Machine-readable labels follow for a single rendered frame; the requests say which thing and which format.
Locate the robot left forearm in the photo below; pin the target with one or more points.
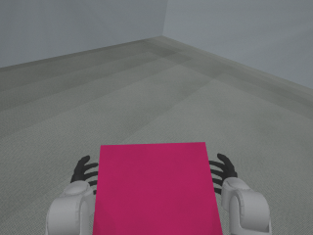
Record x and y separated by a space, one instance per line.
70 213

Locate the robot right hand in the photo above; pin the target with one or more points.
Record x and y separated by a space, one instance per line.
228 171

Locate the carton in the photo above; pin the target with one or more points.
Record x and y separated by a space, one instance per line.
155 189

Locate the robot left hand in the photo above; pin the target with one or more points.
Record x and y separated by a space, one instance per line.
78 173

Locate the robot right forearm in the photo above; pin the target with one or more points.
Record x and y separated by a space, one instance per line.
249 212

